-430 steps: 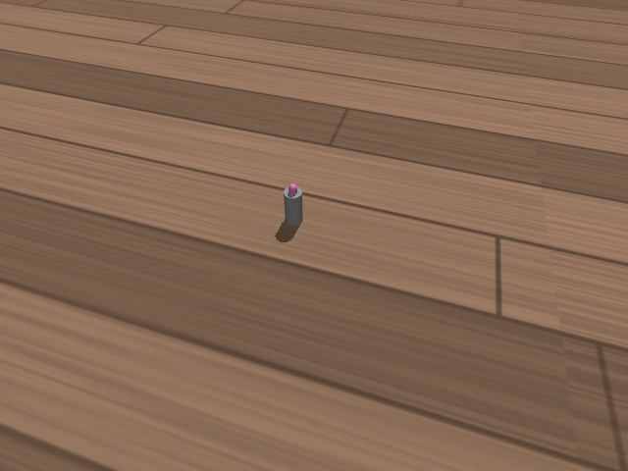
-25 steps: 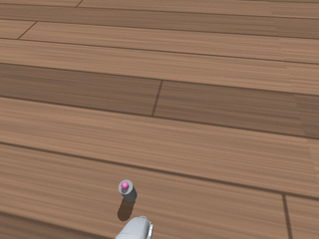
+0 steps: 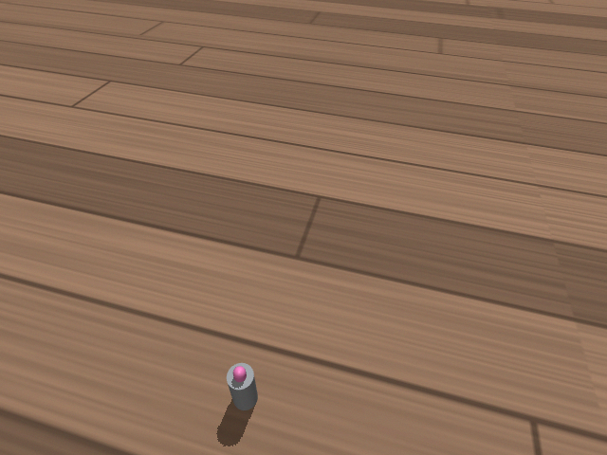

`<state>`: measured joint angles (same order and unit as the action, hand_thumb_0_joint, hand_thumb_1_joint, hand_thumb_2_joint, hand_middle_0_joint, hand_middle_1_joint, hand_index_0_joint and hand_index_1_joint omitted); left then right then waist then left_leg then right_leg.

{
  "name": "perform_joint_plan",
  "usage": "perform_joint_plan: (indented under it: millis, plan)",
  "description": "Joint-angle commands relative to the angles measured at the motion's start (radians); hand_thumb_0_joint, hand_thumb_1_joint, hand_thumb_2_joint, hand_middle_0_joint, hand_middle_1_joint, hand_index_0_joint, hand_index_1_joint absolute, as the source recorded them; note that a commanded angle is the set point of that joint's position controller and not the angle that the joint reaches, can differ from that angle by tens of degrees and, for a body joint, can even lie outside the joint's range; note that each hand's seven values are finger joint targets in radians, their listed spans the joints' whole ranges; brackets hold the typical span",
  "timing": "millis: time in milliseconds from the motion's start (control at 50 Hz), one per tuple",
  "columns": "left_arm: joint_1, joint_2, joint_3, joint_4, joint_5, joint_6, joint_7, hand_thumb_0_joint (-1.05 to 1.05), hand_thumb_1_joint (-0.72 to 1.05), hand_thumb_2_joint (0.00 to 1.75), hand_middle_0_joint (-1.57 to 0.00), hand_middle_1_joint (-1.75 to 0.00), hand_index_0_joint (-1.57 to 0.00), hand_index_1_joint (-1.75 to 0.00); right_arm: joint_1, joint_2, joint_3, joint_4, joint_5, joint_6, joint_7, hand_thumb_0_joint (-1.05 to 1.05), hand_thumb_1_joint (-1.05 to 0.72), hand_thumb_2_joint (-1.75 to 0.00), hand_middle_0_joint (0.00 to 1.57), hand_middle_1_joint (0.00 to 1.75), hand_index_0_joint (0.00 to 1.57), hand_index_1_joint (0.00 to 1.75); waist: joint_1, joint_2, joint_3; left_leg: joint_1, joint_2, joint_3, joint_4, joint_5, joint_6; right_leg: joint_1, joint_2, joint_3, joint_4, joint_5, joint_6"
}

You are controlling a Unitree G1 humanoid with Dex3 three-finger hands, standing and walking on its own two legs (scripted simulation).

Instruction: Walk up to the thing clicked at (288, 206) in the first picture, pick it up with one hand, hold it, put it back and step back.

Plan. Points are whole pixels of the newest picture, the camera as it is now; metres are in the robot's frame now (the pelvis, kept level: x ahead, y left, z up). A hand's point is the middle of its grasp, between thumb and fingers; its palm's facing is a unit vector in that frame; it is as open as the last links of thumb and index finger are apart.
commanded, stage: walk up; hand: left
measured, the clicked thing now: (242, 384) +0.48 +0.19 -0.66
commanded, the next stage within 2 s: none
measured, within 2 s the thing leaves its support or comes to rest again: neither
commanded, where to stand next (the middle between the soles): +0.13 +0.00 m, yaw -2 degrees
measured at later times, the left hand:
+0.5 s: hand out of the picture +0.10 +0.26 -0.14, palm faces +0.03 -0.94 -0.34, open 7.4 cm
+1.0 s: hand out of the picture +0.12 +0.27 -0.14, palm faces +0.01 -0.94 -0.33, open 7.4 cm
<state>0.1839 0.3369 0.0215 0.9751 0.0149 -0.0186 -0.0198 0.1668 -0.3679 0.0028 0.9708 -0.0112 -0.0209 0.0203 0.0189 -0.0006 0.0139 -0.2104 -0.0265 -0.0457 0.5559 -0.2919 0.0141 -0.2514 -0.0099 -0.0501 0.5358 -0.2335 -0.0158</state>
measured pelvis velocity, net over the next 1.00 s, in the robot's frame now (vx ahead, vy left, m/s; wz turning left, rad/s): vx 0.04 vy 0.01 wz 0.01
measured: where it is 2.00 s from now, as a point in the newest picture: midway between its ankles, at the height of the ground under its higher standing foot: outside the picture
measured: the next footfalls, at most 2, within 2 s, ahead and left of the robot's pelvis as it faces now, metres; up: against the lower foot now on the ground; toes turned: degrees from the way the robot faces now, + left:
right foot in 1.54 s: +0.17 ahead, -0.08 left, +0.00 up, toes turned +2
left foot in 1.88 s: +0.06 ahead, +0.11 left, +0.00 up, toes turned +3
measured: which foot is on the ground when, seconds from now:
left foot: down 0.00-1.00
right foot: down 0.00-1.00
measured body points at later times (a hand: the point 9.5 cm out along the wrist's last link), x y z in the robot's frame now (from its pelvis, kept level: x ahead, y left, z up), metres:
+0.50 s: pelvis +0.03 +0.01 +0.01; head +0.03 +0.01 +0.46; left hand +0.10 +0.31 -0.12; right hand +0.11 -0.28 -0.12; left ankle +0.01 +0.11 -0.73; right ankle +0.04 -0.11 -0.73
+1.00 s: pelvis +0.04 +0.01 +0.01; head +0.04 +0.01 +0.46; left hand +0.12 +0.32 -0.12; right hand +0.12 -0.29 -0.12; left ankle +0.01 +0.11 -0.73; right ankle +0.04 -0.11 -0.73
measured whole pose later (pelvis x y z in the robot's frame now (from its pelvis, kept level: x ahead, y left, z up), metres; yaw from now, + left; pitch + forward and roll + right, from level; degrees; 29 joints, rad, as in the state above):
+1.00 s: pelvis +0.04 +0.01 +0.01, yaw +0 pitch -2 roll -1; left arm 0.10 0.34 0.04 1.13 0.03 -0.02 -0.02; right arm 0.13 -0.37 -0.02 1.11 -0.02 -0.01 0.03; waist 0.00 0.01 0.03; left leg -0.11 -0.03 -0.05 0.45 -0.33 0.04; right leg -0.14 -0.02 -0.05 0.41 -0.25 -0.01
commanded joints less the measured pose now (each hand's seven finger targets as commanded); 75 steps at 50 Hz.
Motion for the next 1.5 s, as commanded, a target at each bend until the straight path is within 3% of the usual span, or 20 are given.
perform_joint_plan:
  millis: [0, 160, 260, 360, 880, 900, 920, 960, 1000, 1040, 1080, 1100, 1120, 1140, 1160, 1180, 1240, 1320, 1360, 1480]
  plan:
    - [-0.082, 0.230, 0.054, -0.035, -0.003, -0.037, 0.011, 0.00, 0.90, 0.90, -0.20, -0.30, -0.20, -0.30, -0.038, -0.196, -0.046, -0.030, -0.005, -0.027, -0.012, 0.00, -0.90, -0.90, 0.20, 0.30, 0.20, 0.30, -0.003, 0.030, 0.064, -0.127, 0.101, -0.150, -0.216, -0.142, 0.043, 0.041, -0.100, 0.179, -0.202, -0.202, -0.041]
    - [-0.097, 0.233, 0.046, 0.026, -0.005, -0.036, 0.011, 0.00, 0.90, 0.90, -0.20, -0.30, -0.20, -0.30, -0.060, -0.202, -0.045, 0.015, -0.008, -0.026, -0.016, 0.00, -0.90, -0.90, 0.20, 0.30, 0.20, 0.30, -0.002, 0.034, -0.008, -0.087, 0.117, -0.155, -0.253, -0.096, 0.034, 0.119, -0.095, 0.144, -0.215, -0.114, -0.027]
    - [-0.099, 0.228, 0.038, 0.058, -0.010, -0.036, 0.017, 0.00, 0.90, 0.90, -0.20, -0.30, -0.20, -0.30, -0.067, -0.200, -0.040, 0.042, 0.000, -0.032, -0.023, 0.00, -0.90, -0.90, 0.20, 0.30, 0.20, 0.30, 0.000, 0.018, -0.061, -0.009, 0.130, -0.130, -0.228, 0.190, 0.026, 0.176, -0.108, 0.118, -0.197, 0.122, -0.019]
    - [-0.108, 0.222, 0.034, 0.083, -0.015, -0.029, 0.023, 0.00, 0.90, 0.90, -0.20, -0.30, -0.20, -0.30, -0.070, -0.202, -0.047, 0.069, 0.006, -0.027, -0.031, 0.00, -0.90, -0.90, 0.20, 0.30, 0.20, 0.30, -0.004, 0.007, -0.077, 0.047, 0.136, -0.111, -0.222, 0.319, 0.027, 0.199, -0.119, 0.100, -0.186, 0.218, -0.016]
    - [-0.180, 0.214, 0.039, 0.114, -0.003, -0.021, 0.030, 0.00, 0.90, 0.90, -0.20, -0.30, -0.20, -0.30, -0.126, -0.184, -0.048, 0.096, 0.001, -0.018, -0.032, 0.00, -0.90, -0.90, 0.20, 0.30, 0.20, 0.30, -0.015, 0.008, -0.073, 0.072, 0.129, -0.084, -0.268, 0.334, 0.015, 0.255, -0.128, 0.095, -0.221, 0.258, 0.000]
    - [-0.123, 0.261, 0.059, 0.092, 0.013, -0.030, 0.021, 0.00, 0.90, 0.90, -0.20, -0.30, -0.20, -0.30, -0.078, -0.241, -0.079, 0.072, -0.008, -0.015, -0.018, 0.00, -0.90, -0.90, 0.20, 0.30, 0.20, 0.30, -0.012, 0.020, -0.123, 0.074, 0.082, -0.057, -0.190, 0.012, 0.062, 0.274, -0.088, 0.074, -0.169, -0.072, -0.037]
    - [-0.087, 0.264, 0.065, 0.101, 0.021, -0.031, 0.018, 0.00, 0.90, 0.90, -0.20, -0.30, -0.20, -0.30, -0.079, -0.235, -0.082, 0.065, -0.015, -0.013, -0.010, 0.00, -0.90, -0.90, 0.20, 0.30, 0.20, 0.30, 0.002, 0.024, -0.070, -0.012, 0.084, -0.083, -0.187, -0.208, 0.080, 0.242, -0.110, 0.117, -0.178, -0.267, -0.057]
    - [-0.053, 0.296, 0.083, 0.097, 0.029, -0.031, 0.012, 0.00, 0.90, 0.90, -0.20, -0.30, -0.20, -0.30, -0.095, -0.218, -0.078, 0.043, -0.020, -0.008, 0.002, 0.00, -0.90, -0.90, 0.20, 0.30, 0.20, 0.30, 0.024, -0.036, 0.056, -0.196, 0.054, -0.078, -0.140, -0.337, 0.077, 0.213, -0.167, 0.238, -0.258, -0.471, -0.100]
    - [-0.045, 0.325, 0.099, 0.078, 0.032, -0.034, 0.014, 0.00, 0.90, 0.90, -0.20, -0.30, -0.20, -0.30, -0.086, -0.189, -0.077, 0.026, -0.026, -0.010, 0.010, 0.00, -0.90, -0.90, 0.20, 0.30, 0.20, 0.30, 0.033, -0.151, 0.133, -0.288, 0.033, 0.004, 0.041, -0.172, 0.047, 0.215, -0.314, 0.372, -0.379, -0.488, -0.177]
    - [-0.024, 0.312, 0.095, 0.053, 0.031, -0.044, 0.014, 0.00, 0.90, 0.90, -0.20, -0.30, -0.20, -0.30, -0.084, -0.188, -0.078, 0.005, -0.025, -0.023, 0.012, 0.00, -0.90, -0.90, 0.20, 0.30, 0.20, 0.30, 0.031, -0.139, 0.122, -0.311, 0.088, -0.010, 0.067, -0.175, 0.033, 0.279, -0.362, 0.375, -0.332, -0.122, -0.228]
    - [-0.041, 0.306, 0.089, 0.029, 0.025, -0.041, 0.009, 0.00, 0.90, 0.90, -0.20, -0.30, -0.20, -0.30, -0.033, -0.183, -0.082, 0.001, -0.026, -0.040, 0.011, 0.00, -0.90, -0.90, 0.20, 0.30, 0.20, 0.30, -0.008, -0.128, 0.061, -0.158, 0.080, 0.015, -0.072, -0.105, 0.031, 0.221, -0.321, 0.272, -0.232, 0.096, -0.192]
    - [-0.126, 0.294, 0.081, 0.004, 0.016, -0.027, 0.005, 0.00, 0.90, 0.90, -0.20, -0.30, -0.20, -0.30, 0.043, -0.179, -0.087, 0.033, -0.026, -0.050, 0.003, 0.00, -0.90, -0.90, 0.20, 0.30, 0.20, 0.30, -0.066, -0.122, 0.032, 0.022, 0.056, 0.031, -0.212, 0.002, 0.019, 0.113, -0.253, 0.160, -0.125, 0.200, -0.139]
    - [-0.168, 0.213, 0.058, -0.012, -0.001, -0.014, 0.006, 0.00, 0.90, 0.90, -0.20, -0.30, -0.20, -0.30, 0.088, -0.216, -0.099, 0.063, -0.032, -0.057, -0.011, 0.00, -0.90, -0.90, 0.20, 0.30, 0.20, 0.30, -0.085, 0.030, 0.020, 0.154, 0.121, -0.098, -0.312, 0.273, -0.004, -0.008, -0.131, 0.028, 0.047, 0.260, -0.047]
    - [-0.159, 0.152, 0.042, -0.011, -0.021, 0.001, 0.010, 0.00, 0.90, 0.90, -0.20, -0.30, -0.20, -0.30, 0.057, -0.269, -0.105, 0.056, -0.024, -0.066, -0.026, 0.00, -0.90, -0.90, 0.20, 0.30, 0.20, 0.30, -0.062, 0.144, 0.014, 0.190, 0.282, -0.293, -0.322, 0.584, 0.023, -0.090, -0.039, 0.008, 0.095, 0.058, 0.029]
    - [-0.140, 0.194, 0.049, 0.000, -0.025, 0.020, 0.018, 0.00, 0.90, 0.90, -0.20, -0.30, -0.20, -0.30, 0.027, -0.283, -0.101, 0.046, -0.015, -0.062, -0.037, 0.00, -0.90, -0.90, 0.20, 0.30, 0.20, 0.30, -0.041, 0.087, 0.010, 0.198, 0.351, -0.332, -0.275, 0.682, 0.119, -0.083, -0.012, 0.077, 0.094, -0.250, 0.017]
    - [-0.120, 0.219, 0.050, 0.002, -0.026, 0.028, 0.020, 0.00, 0.90, 0.90, -0.20, -0.30, -0.20, -0.30, 0.017, -0.287, -0.103, 0.042, -0.009, -0.061, -0.042, 0.00, -0.90, -0.90, 0.20, 0.30, 0.20, 0.30, -0.038, 0.072, -0.006, 0.199, 0.370, -0.292, -0.224, 0.752, 0.196, -0.048, -0.033, 0.099, 0.149, -0.320, 0.004]
    - [-0.090, 0.204, 0.037, 0.007, -0.026, 0.039, 0.028, 0.00, 0.90, 0.90, -0.20, -0.30, -0.20, -0.30, 0.023, -0.248, -0.098, 0.036, -0.007, -0.050, -0.067, 0.00, -0.90, -0.90, 0.20, 0.30, 0.20, 0.30, -0.039, 0.114, -0.035, 0.398, 0.297, -0.131, -0.122, 1.044, 0.117, -0.193, -0.010, 0.108, 0.221, -0.268, -0.017]
    - [-0.082, 0.198, 0.035, -0.015, -0.021, 0.063, 0.029, 0.00, 0.90, 0.90, -0.20, -0.30, -0.20, -0.30, -0.010, -0.263, -0.105, 0.018, 0.010, -0.019, -0.082, 0.00, -0.90, -0.90, 0.20, 0.30, 0.20, 0.30, -0.034, 0.140, -0.039, 0.266, 0.260, -0.077, -0.113, 1.022, 0.091, -0.149, 0.018, 0.104, 0.300, -0.181, -0.012]
    - [-0.074, 0.196, 0.040, -0.026, -0.017, 0.069, 0.033, 0.00, 0.90, 0.90, -0.20, -0.30, -0.20, -0.30, -0.043, -0.246, -0.105, -0.010, 0.009, -0.003, -0.086, 0.00, -0.90, -0.90, 0.20, 0.30, 0.20, 0.30, -0.031, 0.153, -0.019, 0.204, 0.243, -0.049, -0.106, 0.992, 0.113, -0.133, 0.026, 0.088, 0.283, -0.140, -0.007]
    - [-0.075, 0.203, 0.060, -0.068, 0.004, 0.068, 0.026, 0.00, 0.90, 0.90, -0.20, -0.30, -0.20, -0.30, -0.062, -0.237, -0.112, -0.070, 0.024, 0.025, -0.085, 0.00, -0.90, -0.90, 0.20, 0.30, 0.20, 0.30, -0.030, 0.140, -0.068, 0.174, 0.230, -0.065, 0.021, 0.828, 0.124, -0.057, 0.008, 0.036, 0.029, -0.038, -0.021]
